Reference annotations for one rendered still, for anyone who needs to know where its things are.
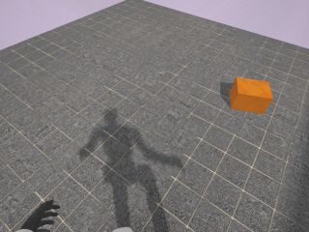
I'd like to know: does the carton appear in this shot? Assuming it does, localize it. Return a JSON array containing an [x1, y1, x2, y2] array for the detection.
[[230, 77, 273, 114]]

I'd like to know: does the robot left hand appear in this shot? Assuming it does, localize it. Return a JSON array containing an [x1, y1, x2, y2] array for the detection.
[[20, 200, 60, 232]]

